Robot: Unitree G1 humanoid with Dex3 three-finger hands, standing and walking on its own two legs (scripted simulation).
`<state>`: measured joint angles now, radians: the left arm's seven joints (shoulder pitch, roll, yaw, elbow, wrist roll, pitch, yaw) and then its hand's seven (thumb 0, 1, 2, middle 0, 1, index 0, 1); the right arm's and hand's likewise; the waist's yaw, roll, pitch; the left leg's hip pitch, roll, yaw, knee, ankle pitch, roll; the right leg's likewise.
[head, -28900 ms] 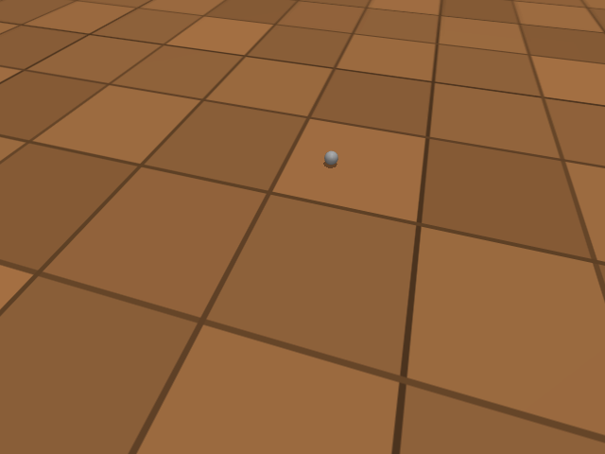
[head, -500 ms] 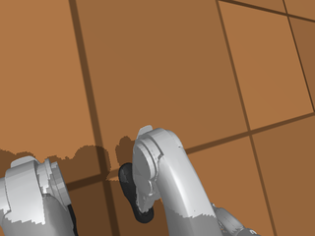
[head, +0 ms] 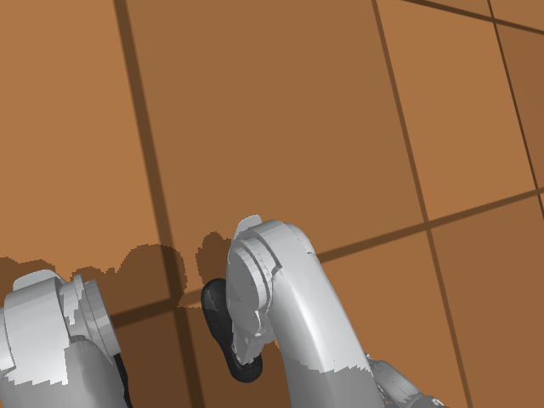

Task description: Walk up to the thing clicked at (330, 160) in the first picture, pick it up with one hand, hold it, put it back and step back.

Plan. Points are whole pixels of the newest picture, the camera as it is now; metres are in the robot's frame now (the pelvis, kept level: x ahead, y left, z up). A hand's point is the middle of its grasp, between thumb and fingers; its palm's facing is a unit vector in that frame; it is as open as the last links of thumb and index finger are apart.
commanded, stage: open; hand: left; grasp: from above
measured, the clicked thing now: out of the picture +0.45 +0.36 -0.26
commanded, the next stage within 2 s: withdraw in 0.34 s
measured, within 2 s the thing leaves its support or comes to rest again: neither
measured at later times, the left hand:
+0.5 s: hand out of the picture +0.42 +0.35 -0.24, palm faces -0.41 -0.18 -0.90, open 13.7 cm
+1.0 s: hand out of the picture +0.41 +0.37 -0.07, palm faces -0.39 -0.11 -0.91, open 14.1 cm
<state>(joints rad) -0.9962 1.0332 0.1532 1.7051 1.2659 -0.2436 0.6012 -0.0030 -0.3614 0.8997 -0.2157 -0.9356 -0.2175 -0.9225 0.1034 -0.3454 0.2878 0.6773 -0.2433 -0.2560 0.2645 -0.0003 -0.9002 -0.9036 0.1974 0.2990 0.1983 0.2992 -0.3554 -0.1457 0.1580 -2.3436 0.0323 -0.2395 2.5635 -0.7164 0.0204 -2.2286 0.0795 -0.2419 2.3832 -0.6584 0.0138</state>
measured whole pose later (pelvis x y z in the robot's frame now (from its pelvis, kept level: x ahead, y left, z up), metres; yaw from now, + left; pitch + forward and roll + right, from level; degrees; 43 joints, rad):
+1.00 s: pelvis +0.00 +0.00 +0.06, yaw +6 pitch +33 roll -9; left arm -0.87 0.74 0.01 1.23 1.11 -0.10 0.25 0.00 -0.52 1.00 -0.09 -0.99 -0.08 -0.99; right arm 0.13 -0.29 0.09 0.69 -0.09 -0.08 0.23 0.00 -0.91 -0.91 0.20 0.30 0.20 0.30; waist -0.19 0.02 -0.10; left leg -2.24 0.02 -0.12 2.33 -0.67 0.03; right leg -2.16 0.05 -0.14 2.24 -0.67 0.00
